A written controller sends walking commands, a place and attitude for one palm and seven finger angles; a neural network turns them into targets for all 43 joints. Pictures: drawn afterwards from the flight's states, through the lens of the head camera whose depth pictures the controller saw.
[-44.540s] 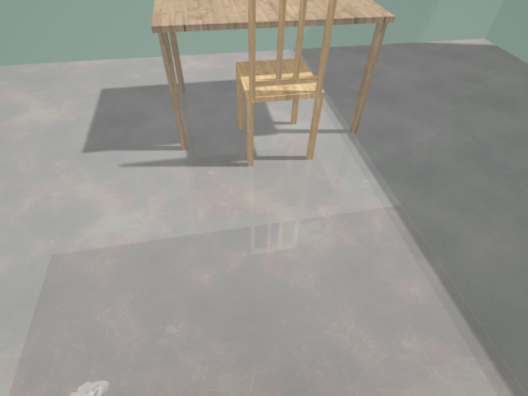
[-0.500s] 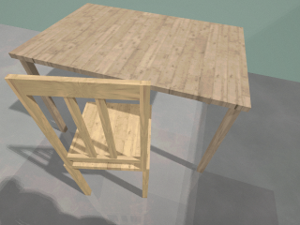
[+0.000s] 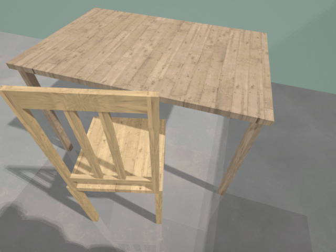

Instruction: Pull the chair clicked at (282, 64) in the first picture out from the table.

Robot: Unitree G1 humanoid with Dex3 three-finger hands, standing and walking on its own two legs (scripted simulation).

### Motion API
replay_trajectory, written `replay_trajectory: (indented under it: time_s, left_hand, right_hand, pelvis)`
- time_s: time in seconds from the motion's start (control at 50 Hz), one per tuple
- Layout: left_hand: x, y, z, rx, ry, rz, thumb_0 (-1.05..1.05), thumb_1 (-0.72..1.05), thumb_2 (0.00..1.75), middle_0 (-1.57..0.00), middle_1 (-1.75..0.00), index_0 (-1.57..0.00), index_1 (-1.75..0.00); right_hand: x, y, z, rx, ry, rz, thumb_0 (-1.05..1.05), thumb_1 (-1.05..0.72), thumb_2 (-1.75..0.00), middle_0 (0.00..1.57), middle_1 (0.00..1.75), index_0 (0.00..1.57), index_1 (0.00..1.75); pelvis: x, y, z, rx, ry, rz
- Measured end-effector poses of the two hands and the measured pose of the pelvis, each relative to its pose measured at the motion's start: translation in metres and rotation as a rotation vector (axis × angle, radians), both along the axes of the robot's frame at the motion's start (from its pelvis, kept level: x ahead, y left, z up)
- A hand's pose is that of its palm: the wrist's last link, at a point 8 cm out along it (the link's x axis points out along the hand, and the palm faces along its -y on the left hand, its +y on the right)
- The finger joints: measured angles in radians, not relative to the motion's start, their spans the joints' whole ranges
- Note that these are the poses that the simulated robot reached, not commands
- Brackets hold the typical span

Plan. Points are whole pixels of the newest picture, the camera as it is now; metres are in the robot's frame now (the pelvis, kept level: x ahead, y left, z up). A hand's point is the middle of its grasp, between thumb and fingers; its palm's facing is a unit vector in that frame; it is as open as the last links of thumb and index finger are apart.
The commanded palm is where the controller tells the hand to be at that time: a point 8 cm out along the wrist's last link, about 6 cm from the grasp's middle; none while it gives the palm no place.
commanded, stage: look again from close up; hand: left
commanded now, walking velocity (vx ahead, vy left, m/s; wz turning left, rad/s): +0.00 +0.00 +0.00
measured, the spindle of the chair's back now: (87, 149) +0.42 +0.29 -0.07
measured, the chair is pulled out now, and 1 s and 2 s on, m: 0.12 0.12 0.12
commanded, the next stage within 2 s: shuffle to correct the standing spot in 1.52 s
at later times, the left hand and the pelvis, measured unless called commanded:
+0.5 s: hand out of the picture -0.03 +0.15 -0.18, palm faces +0.03 -0.99 -0.17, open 7.4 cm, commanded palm none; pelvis -0.01 -0.01 +0.00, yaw +0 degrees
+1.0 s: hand out of the picture -0.05 +0.14 -0.18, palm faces +0.04 -0.99 -0.16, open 7.4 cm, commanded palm none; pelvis -0.02 -0.02 +0.00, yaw +0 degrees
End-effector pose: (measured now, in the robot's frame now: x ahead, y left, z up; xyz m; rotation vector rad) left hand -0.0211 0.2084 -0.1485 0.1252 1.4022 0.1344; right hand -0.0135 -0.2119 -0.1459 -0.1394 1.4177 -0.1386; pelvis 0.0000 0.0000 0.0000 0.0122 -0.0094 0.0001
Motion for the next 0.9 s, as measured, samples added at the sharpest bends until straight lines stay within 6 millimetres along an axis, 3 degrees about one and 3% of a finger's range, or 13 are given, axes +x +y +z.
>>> replay_trajectory:
  time_s: [0.9]
  left_hand:
    - [-0.033, -0.021, 0.002, -0.004, 0.025, 0.025, 0.00, 0.91, 0.90, -0.20, -0.29, -0.20, -0.30]
  right_hand:
    - [-0.024, -0.007, -0.003, 0.026, 0.018, -0.004, 0.01, -0.91, -0.90, 0.20, 0.30, 0.20, 0.30]
  pelvis:
    - [-0.017, -0.017, 0.000, -0.001, -0.013, 0.006]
